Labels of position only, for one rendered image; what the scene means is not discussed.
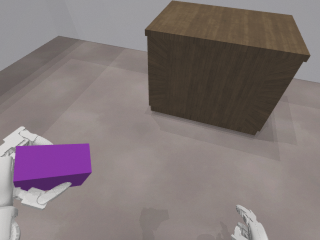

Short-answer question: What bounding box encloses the robot left hand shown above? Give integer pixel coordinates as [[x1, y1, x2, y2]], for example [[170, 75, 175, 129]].
[[0, 126, 72, 211]]

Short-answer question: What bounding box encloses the left robot forearm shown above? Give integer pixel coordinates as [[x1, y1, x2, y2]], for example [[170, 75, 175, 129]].
[[0, 206, 21, 240]]

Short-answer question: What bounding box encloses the table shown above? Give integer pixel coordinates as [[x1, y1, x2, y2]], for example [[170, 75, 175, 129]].
[[145, 0, 311, 136]]

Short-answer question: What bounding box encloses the robot right hand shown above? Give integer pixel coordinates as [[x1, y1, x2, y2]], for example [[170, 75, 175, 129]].
[[231, 205, 269, 240]]

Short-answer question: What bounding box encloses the sponge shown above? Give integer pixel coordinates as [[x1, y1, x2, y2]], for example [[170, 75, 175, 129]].
[[13, 143, 92, 191]]

